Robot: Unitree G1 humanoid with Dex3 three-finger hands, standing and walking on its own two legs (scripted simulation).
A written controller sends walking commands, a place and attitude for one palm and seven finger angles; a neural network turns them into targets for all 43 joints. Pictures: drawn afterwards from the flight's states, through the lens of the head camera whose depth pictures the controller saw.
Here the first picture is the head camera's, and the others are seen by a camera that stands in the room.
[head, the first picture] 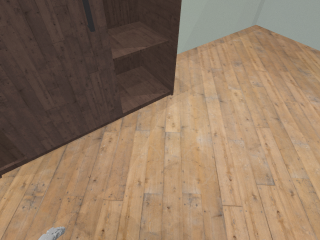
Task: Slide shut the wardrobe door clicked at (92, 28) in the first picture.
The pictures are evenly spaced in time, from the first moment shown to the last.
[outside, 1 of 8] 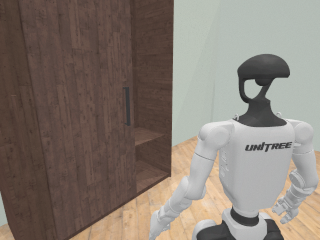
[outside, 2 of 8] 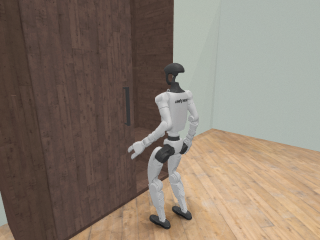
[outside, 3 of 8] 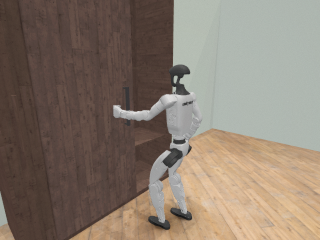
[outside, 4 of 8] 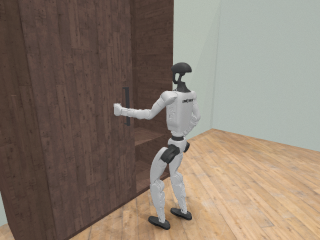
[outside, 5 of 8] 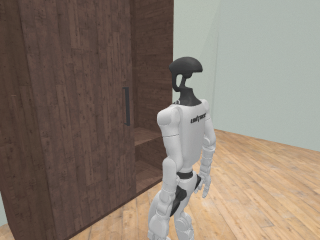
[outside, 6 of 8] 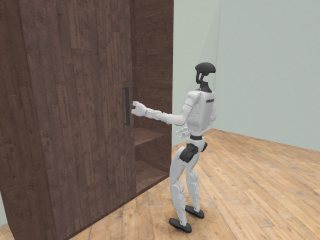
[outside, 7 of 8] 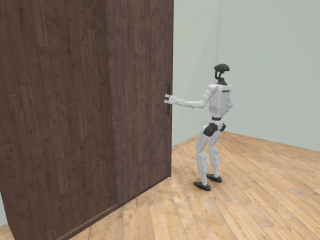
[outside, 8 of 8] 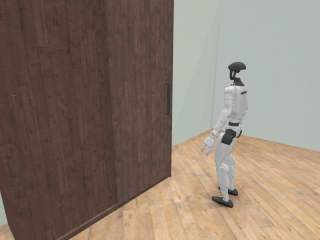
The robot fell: no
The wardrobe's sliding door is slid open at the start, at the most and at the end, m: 0.52 0.53 0.00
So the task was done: yes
